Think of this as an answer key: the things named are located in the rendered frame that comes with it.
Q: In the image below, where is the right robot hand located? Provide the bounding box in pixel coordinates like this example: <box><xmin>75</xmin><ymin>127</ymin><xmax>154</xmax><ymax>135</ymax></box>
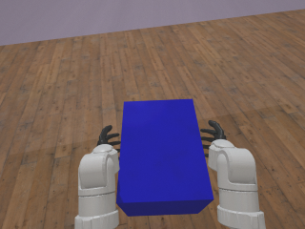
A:
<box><xmin>200</xmin><ymin>120</ymin><xmax>227</xmax><ymax>157</ymax></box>

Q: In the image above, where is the left robot hand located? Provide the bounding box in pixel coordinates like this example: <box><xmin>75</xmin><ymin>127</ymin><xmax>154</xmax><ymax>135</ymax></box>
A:
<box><xmin>96</xmin><ymin>125</ymin><xmax>121</xmax><ymax>160</ymax></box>

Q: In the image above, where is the robot right forearm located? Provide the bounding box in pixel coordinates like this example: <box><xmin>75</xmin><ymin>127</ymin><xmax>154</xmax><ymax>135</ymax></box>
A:
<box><xmin>208</xmin><ymin>139</ymin><xmax>266</xmax><ymax>229</ymax></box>

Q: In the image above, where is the carton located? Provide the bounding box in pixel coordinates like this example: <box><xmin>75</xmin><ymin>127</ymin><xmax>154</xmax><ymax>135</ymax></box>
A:
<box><xmin>116</xmin><ymin>98</ymin><xmax>214</xmax><ymax>217</ymax></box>

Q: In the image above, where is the robot left forearm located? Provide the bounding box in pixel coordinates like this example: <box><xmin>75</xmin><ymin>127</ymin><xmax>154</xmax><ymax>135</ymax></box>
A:
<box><xmin>74</xmin><ymin>144</ymin><xmax>120</xmax><ymax>229</ymax></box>

